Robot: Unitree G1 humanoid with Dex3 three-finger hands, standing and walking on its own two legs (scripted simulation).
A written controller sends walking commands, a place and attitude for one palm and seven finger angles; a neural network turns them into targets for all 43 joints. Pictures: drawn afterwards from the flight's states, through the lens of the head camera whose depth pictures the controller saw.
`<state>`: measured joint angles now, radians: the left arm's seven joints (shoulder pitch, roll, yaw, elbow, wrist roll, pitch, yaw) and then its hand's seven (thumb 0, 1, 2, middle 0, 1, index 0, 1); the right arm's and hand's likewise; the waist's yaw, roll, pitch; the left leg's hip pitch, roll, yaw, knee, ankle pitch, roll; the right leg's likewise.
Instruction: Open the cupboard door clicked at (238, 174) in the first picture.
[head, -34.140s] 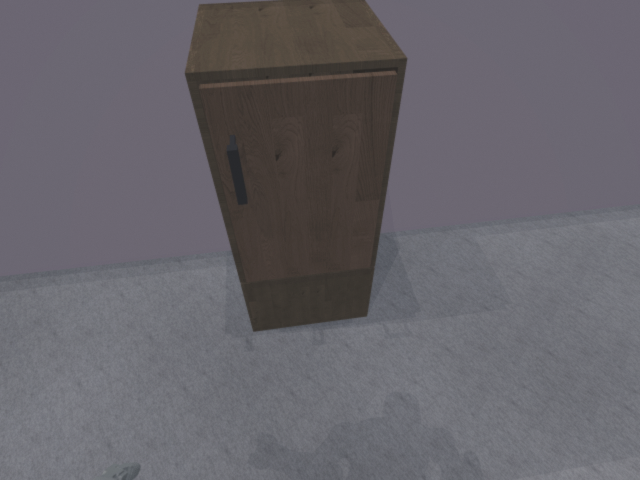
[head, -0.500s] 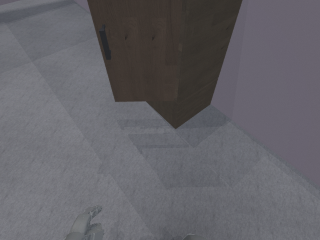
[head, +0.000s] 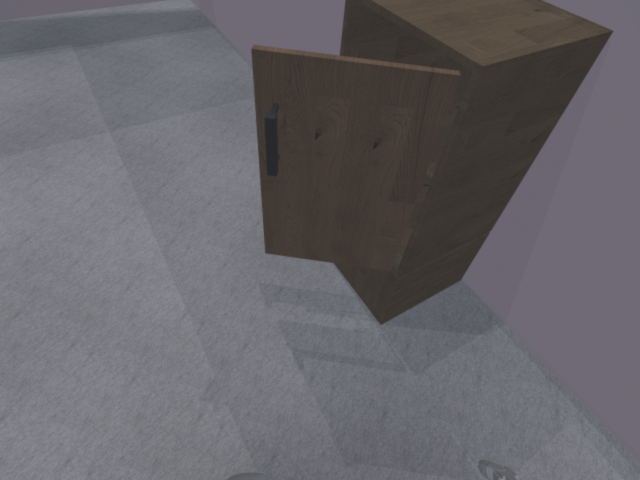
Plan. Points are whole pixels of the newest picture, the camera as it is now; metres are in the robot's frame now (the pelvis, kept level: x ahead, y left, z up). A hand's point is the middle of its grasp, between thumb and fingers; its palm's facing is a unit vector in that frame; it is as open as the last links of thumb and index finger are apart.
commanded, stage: take the last steps up to it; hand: left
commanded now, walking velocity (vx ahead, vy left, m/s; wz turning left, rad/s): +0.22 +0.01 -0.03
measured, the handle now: (273, 140) +0.73 +0.17 -0.01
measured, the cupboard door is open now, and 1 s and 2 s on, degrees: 52 52 52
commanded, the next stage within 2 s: come to a stop and stand still in 0.22 s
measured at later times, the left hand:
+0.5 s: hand (235, 408) +0.24 +0.15 -0.15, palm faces -0.07 -0.97 -0.22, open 7.3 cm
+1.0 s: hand out of the picture +0.12 +0.24 -0.17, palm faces +0.07 -0.97 -0.21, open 7.4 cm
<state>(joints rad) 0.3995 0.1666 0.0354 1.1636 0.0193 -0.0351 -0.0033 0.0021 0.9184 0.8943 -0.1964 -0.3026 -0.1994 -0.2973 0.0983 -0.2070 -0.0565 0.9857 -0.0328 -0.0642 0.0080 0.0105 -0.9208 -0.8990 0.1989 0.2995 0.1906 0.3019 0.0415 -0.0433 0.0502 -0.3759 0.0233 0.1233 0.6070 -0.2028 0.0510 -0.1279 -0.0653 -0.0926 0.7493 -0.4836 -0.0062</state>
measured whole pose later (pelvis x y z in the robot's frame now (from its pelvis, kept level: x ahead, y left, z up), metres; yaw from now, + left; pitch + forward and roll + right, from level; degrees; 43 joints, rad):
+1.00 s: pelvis +0.10 +0.04 +0.02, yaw +0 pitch +0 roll -1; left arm 0.23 0.23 0.06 1.04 0.02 0.06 0.02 0.01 0.91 0.89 -0.20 -0.30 -0.20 -0.30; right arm 0.18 -0.15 -0.02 0.99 -0.02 0.02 -0.03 0.01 -0.91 -0.90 0.20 0.30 0.19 0.30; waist 0.04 -0.05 0.05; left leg -0.28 -0.02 0.07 0.46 -0.19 0.07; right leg -0.38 -0.03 0.02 0.95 -0.43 0.01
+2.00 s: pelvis +0.09 +0.02 +0.01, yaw -1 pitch -1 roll +0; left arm 0.33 0.13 -0.01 1.07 0.02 -0.03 0.06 0.01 0.91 0.89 -0.20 -0.30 -0.20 -0.30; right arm 0.29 -0.17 0.00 1.07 -0.02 -0.01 -0.03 0.03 -0.94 -0.90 0.20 0.30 0.20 0.30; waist -0.01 0.03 0.00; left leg -0.32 0.00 0.07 0.58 -0.24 0.04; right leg -0.11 0.00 -0.01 0.54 -0.40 0.00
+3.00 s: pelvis +0.17 +0.03 +0.02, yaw -3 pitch +0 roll -1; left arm 0.34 0.15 0.03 1.08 0.03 0.01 0.03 0.01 0.91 0.89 -0.20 -0.30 -0.20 -0.30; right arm 0.24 -0.14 -0.01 1.03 -0.01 -0.05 -0.05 0.00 -0.95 -0.90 0.21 0.30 0.20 0.30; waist 0.02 -0.06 0.03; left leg -0.26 0.01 0.14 0.49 -0.23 0.08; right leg -0.45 -0.05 -0.03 1.02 -0.35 0.01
